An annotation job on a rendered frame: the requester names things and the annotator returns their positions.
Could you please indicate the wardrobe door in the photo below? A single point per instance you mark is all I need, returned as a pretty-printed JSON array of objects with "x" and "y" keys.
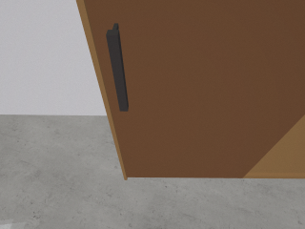
[
  {"x": 288, "y": 154},
  {"x": 212, "y": 85}
]

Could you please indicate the handle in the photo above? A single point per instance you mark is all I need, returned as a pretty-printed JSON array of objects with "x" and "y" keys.
[{"x": 116, "y": 57}]

